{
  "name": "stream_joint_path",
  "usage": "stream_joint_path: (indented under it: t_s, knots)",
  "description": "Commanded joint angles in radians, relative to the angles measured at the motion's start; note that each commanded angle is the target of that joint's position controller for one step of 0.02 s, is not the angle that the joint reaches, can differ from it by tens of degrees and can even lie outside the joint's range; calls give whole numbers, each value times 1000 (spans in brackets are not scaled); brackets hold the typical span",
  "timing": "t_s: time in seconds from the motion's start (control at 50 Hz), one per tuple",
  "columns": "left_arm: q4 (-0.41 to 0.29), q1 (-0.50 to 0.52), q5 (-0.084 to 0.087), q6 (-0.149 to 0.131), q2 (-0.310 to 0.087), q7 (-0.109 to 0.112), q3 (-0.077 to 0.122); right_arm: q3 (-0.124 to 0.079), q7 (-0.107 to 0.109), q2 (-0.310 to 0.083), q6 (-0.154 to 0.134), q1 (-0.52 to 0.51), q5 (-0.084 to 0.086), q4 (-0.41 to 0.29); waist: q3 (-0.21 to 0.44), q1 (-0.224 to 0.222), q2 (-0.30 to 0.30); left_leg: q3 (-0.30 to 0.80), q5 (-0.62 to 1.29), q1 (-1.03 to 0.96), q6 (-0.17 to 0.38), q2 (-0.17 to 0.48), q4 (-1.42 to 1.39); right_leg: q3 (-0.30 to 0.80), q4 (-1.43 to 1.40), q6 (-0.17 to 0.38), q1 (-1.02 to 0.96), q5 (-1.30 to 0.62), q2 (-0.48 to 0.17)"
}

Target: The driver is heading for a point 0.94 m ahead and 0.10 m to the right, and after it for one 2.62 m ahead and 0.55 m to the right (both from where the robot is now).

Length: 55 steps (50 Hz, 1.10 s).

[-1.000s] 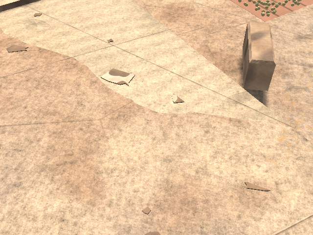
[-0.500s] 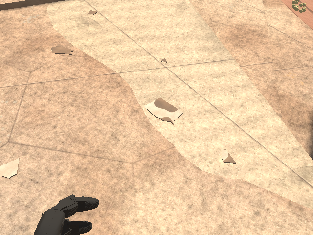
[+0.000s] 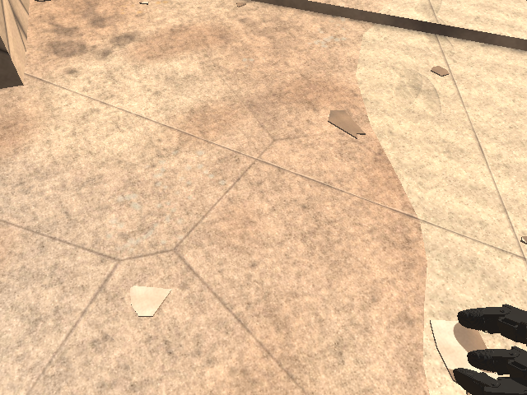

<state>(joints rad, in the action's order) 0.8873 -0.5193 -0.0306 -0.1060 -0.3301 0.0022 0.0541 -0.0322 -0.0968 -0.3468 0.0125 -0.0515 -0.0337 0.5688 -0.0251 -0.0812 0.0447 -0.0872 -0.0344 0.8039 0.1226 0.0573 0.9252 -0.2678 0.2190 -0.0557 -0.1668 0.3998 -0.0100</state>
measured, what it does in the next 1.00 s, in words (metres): walks ahead: left foot, then right foot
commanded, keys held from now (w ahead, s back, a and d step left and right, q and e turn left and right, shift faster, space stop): w+shift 0.42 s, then w+e+shift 0.58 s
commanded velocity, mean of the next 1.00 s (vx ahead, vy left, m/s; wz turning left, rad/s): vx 1.00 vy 0.00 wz -0.15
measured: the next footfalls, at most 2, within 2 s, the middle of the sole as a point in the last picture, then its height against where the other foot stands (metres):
left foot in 0.10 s outside the picture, level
right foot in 0.56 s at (313, 285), level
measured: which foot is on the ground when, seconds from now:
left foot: up 0.00-0.08, down 0.10-0.54, up 0.56-0.96, down 0.98-1.00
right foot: down 0.00-0.10, up 0.12-0.54, down 0.56-0.96, up 0.98-1.00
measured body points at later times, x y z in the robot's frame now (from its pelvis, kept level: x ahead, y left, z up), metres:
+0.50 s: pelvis +0.48 +0.02 +0.00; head +0.51 +0.02 +0.44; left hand +0.68 +0.28 -0.07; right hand +0.47 -0.27 -0.13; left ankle +0.25 +0.05 -0.72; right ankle +0.73 -0.07 -0.69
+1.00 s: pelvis +0.98 +0.06 -0.01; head +1.01 +0.06 +0.44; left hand +0.99 +0.36 -0.13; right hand +1.21 -0.20 -0.05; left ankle +1.13 +0.17 -0.73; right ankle +0.74 -0.03 -0.69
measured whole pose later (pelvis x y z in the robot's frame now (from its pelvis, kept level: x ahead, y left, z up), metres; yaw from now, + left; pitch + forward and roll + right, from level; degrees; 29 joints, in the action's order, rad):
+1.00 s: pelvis +0.98 +0.06 -0.01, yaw -12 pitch +3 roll +0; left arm 0.86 -0.48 0.01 -0.06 -0.34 -0.02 0.10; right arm 0.03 0.00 -0.27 -0.10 -0.03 -0.05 0.60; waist -0.02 -0.12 -0.02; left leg 0.04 -0.09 0.52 -0.03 0.04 0.57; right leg 0.24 0.72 0.10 0.02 0.51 0.12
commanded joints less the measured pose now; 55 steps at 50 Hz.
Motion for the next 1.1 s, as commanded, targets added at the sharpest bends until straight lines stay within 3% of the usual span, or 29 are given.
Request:
stream_joint_path:
  t_s: [0.02,0.06,0.1,0.12,0.14,0.16,0.18,0.2,0.26,0.34,0.42,0.48,0.52,0.54,0.56,0.58,0.6,0.62,0.66,0.72,0.8,0.9,0.94,0.96,0.98,1.0,1.02,1.06,1.1]
  knots:
    - [-73,67,-1,-17,-131,10,14,15,-7,-3,-16,-25,-3,-39,-94,92,-100,-104,9,-273,56,-97,-149,-6,-30,73,186,-1155,-205]
    - [-74,74,-4,12,-202,23,27,-4,13,-47,-27,153,-7,22,21,203,-153,-81,-101,-485,91,-166,-185,7,230,87,135,-1441,-249]
    - [-97,140,-9,33,-212,24,28,-54,51,-126,-32,543,-12,163,179,373,-139,34,-161,-957,137,-165,-307,19,769,115,345,-1241,-225]
    - [-123,122,-17,28,-82,10,7,-85,76,-216,-21,492,9,171,192,254,147,309,-195,-1129,125,30,-318,37,1189,86,633,-52,-41]
    - [-219,40,32,16,-82,0,-9,-96,81,-288,-12,431,-8,111,426,175,227,857,-308,-1353,326,266,-513,243,1451,66,926,83,26]
    - [-225,202,24,0,-132,3,-3,-93,94,-222,-10,453,-6,108,334,237,-7,828,-335,-1258,284,231,-618,317,1422,75,999,-41,-25]
    - [-224,207,32,-6,-103,3,-12,-84,103,-185,-23,424,2,146,150,175,-50,720,-283,-1060,255,218,-651,306,1323,80,995,-82,-69]
    - [-217,229,13,-1,-78,3,-21,-73,103,-140,-44,399,2,166,68,129,-122,636,-221,-894,224,176,-664,316,1216,81,933,-86,-113]
    - [-191,189,-22,50,-31,-17,-31,-38,107,-54,-91,368,12,192,-5,37,-116,474,-185,-615,200,94,-737,329,1045,59,786,-46,-156]
    - [-280,428,-14,54,7,-38,-50,-41,88,-59,-125,412,31,226,-127,80,-65,300,-77,-531,167,14,-855,270,680,47,834,-307,-176]
    - [-295,523,13,43,10,-58,-51,-45,79,-88,-149,474,52,256,-112,124,-57,218,202,-600,109,31,-940,203,402,102,632,-641,-98]
    - [-279,516,5,40,-30,-48,-34,-49,90,-133,-140,512,26,291,-48,118,-15,122,690,-887,53,65,-815,134,332,161,633,-512,-4]
    - [-234,354,7,44,-79,-36,-11,-55,113,-168,-115,510,-12,304,71,26,64,73,1042,-982,16,106,-534,122,357,196,492,-326,84]
    - [-164,142,11,49,-109,-27,8,-57,125,-172,-96,468,-29,297,164,-78,69,35,1068,-933,-1,104,-272,119,350,217,299,-269,109]
    - [-112,-54,4,56,-160,-13,34,-51,132,-157,-91,429,-36,279,236,-172,43,12,882,-731,-12,68,73,214,384,250,52,-143,44]
    - [-98,-74,-16,61,-290,-8,74,-12,101,-4,-107,532,12,221,334,-51,-320,24,-14,-251,-86,-113,575,788,321,448,-273,91,-247]
    - [-100,-20,9,68,-218,-23,67,-9,96,-43,-134,465,-2,207,378,-58,-237,153,-370,-82,-68,-164,649,1136,94,463,-290,104,-284]
    - [-105,69,10,62,-197,-24,64,-2,98,-49,-147,345,5,163,202,-31,-153,201,-268,-7,-61,-80,609,1005,70,435,-155,48,-263]
    - [-84,105,18,59,-115,-21,47,13,92,-43,-151,270,-18,133,58,31,1,190,-234,-89,-68,-2,434,818,34,381,139,-79,-187]
    - [-70,125,25,41,-89,-15,32,28,81,-15,-97,264,-46,89,-30,120,-43,168,-310,-164,-124,35,259,699,-30,379,404,-97,-95]
    - [-100,150,27,20,-132,-19,56,57,60,7,-93,34,-13,-10,-113,82,-77,94,-22,-330,-175,29,-176,601,-134,340,641,-185,-13]
    - [-96,82,44,20,-168,-21,80,39,71,-35,-100,-1,5,-17,-26,26,-92,106,127,-473,-153,-25,-396,636,-20,253,397,-507,-46]
    - [-96,83,31,27,-203,-14,87,8,92,-92,-108,155,5,28,96,101,-74,97,-60,-646,-133,-74,-415,621,240,214,305,-768,-32]
    - [-103,120,25,26,-214,-17,88,-12,109,-125,-112,333,1,68,191,207,-55,99,-127,-851,-120,-46,-396,589,480,192,379,-767,12]
    - [-131,143,22,14,-118,-18,60,-40,133,-198,-115,553,-23,92,331,291,31,300,-464,-1086,-90,158,-401,525,817,185,530,-523,61]
    - [-186,39,68,15,34,-15,20,-57,131,-279,-108,530,-60,89,433,182,326,855,-777,-1258,-10,440,-616,420,1107,161,828,133,156]
    - [-184,77,46,31,-35,-7,14,-64,127,-228,-99,446,-36,88,360,160,282,982,-890,-1172,30,424,-688,385,1204,181,958,33,67]
    - [-181,240,12,52,-83,-22,25,-29,117,-65,-98,350,-23,93,117,166,29,583,-538,-929,1,315,-659,349,1130,171,964,-112,-24]
    - [-205,284,-5,78,-45,-52,20,-19,118,-31,-107,391,-18,148,44,131,62,360,-260,-819,-33,249,-674,346,1086,153,932,-122,-64]
Keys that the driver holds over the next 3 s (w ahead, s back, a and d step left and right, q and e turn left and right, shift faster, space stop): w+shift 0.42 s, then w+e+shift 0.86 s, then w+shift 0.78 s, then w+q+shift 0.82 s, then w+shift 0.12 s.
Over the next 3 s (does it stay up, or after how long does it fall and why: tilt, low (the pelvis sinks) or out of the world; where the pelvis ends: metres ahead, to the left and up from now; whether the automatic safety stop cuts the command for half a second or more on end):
stays up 2.65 -0.73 0.06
